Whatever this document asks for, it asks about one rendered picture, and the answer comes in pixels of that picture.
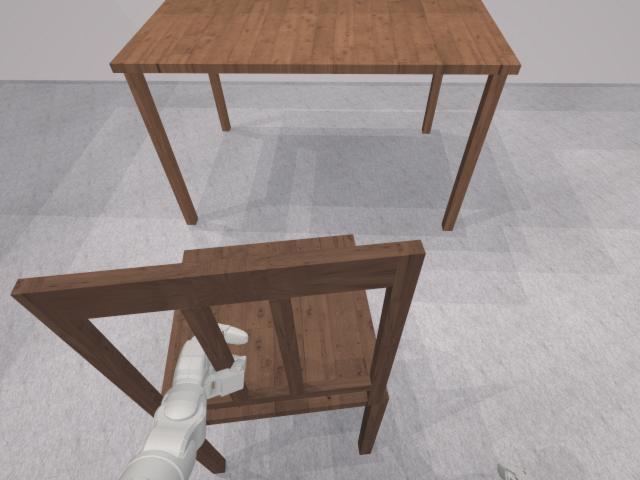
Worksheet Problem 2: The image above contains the table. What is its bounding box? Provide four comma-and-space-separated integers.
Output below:
109, 0, 521, 231

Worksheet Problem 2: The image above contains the left robot hand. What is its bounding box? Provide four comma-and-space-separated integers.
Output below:
172, 323, 248, 399

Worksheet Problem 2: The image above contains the chair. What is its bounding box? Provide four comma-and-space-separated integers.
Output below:
10, 234, 426, 474

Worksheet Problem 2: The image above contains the left robot forearm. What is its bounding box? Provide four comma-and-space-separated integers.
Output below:
119, 383, 207, 480

